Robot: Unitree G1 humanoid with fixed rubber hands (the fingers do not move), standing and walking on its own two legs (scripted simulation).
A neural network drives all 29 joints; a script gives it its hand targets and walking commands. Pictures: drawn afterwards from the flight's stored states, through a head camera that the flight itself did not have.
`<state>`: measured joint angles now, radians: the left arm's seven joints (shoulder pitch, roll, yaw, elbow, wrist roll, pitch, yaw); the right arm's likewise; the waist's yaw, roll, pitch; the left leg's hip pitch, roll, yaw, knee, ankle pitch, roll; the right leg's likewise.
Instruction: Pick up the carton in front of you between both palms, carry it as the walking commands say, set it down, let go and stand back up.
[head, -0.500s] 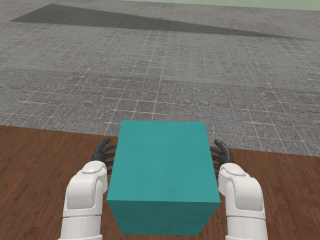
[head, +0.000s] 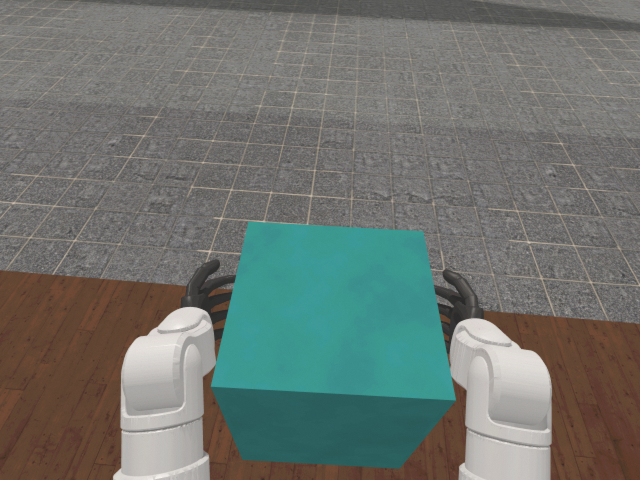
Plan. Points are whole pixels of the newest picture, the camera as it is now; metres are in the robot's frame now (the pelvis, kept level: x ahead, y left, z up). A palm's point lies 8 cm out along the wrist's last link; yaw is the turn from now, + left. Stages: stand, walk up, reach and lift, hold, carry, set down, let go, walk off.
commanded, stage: carry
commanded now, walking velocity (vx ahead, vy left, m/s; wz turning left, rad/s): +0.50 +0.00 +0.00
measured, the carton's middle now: (328, 351) +0.28 +0.00 +0.01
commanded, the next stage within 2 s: none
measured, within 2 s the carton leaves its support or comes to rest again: neither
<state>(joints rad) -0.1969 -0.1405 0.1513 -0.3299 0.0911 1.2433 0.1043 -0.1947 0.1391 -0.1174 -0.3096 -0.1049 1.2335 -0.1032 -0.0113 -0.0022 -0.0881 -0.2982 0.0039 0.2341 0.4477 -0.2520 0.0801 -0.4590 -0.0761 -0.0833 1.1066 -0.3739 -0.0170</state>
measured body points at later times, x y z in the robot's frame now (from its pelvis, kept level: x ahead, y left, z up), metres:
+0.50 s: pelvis +0.33 -0.04 +0.00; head +0.36 -0.04 +0.45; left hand +0.59 +0.15 +0.06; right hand +0.63 -0.16 +0.06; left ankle +0.28 +0.09 -0.66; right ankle +0.35 -0.09 -0.74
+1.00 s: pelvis +0.52 +0.00 -0.01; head +0.60 +0.00 +0.43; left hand +0.91 +0.17 +0.08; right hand +0.92 -0.14 +0.08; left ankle +0.58 +0.07 -0.74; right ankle +0.45 -0.11 -0.74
